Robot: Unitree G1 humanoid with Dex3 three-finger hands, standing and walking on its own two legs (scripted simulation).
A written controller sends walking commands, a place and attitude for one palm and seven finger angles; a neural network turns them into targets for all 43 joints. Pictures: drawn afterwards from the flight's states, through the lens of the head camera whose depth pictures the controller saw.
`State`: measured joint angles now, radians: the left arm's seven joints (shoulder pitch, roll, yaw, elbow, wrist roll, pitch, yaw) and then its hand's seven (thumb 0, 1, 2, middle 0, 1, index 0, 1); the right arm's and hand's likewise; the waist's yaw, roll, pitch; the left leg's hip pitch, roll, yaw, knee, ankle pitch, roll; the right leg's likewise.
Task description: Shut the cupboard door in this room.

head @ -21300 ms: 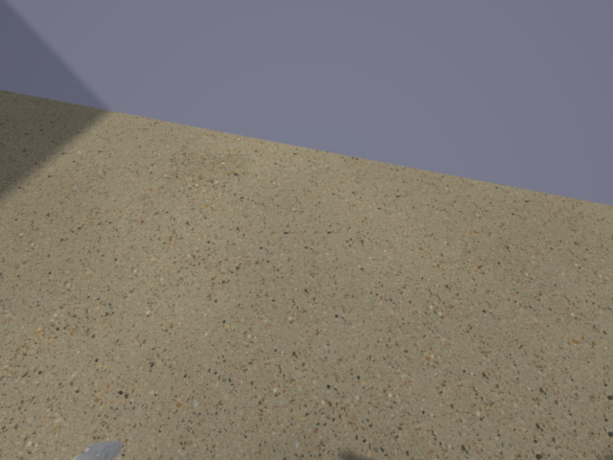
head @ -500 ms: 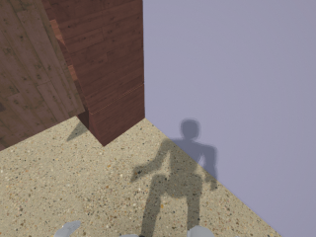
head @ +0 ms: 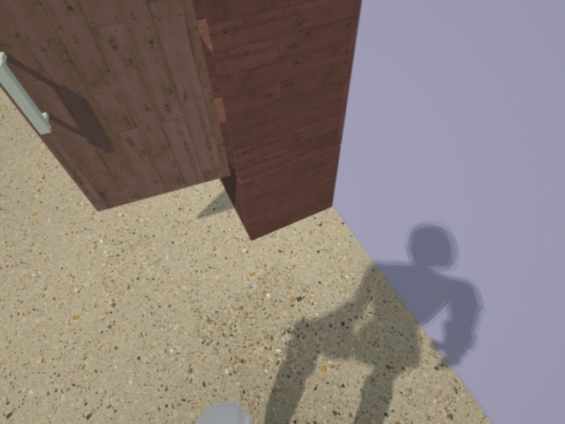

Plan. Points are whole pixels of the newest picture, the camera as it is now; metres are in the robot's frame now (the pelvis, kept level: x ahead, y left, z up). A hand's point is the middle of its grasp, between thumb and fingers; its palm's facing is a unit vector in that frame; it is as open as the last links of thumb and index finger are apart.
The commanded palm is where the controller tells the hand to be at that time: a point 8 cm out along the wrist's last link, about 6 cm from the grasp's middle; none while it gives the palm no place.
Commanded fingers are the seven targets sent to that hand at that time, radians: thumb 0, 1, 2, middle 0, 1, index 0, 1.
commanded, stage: turn to face it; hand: left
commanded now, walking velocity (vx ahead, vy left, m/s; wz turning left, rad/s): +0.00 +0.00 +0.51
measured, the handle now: (24, 94) +0.69 +0.57 +0.06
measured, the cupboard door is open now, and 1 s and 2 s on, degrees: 84 84 84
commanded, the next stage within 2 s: take the last steps up to it in 0.54 s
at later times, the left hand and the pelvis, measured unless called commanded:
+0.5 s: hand out of the picture +0.04 +0.26 -0.16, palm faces +0.24 -0.94 -0.25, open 7.4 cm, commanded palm none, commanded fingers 0.00 0.90 0.90 -0.20 -0.30 -0.20 -0.30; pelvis -0.01 +0.03 +0.00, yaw +12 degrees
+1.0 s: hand out of the picture -0.10 +0.19 -0.15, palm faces +0.43 -0.87 -0.23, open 7.3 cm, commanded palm none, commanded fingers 0.00 0.90 0.90 -0.20 -0.30 -0.20 -0.30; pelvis -0.01 +0.03 +0.01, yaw +21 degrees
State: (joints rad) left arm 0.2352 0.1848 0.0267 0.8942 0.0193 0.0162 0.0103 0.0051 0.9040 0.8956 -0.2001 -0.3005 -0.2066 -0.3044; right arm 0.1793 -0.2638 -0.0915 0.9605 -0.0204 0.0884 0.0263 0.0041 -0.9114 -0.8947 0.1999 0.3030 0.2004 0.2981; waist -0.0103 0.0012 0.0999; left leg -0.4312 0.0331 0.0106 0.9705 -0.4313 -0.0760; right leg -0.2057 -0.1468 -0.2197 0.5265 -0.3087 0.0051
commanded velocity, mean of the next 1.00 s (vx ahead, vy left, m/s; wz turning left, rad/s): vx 0.11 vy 0.03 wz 0.24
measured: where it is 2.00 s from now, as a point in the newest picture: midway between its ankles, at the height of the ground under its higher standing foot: (237, 390)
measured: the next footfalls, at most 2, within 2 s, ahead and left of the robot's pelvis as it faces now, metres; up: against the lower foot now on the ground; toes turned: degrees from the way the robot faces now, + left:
left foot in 0.12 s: +0.01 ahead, +0.15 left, +0.00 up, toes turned +10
right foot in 0.60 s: +0.06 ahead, -0.08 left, +0.00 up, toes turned +9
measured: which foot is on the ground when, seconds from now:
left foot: up 0.00-0.10, down 0.12-0.60, up 0.62-1.00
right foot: down 0.00-0.14, up 0.16-0.58, down 0.60-1.00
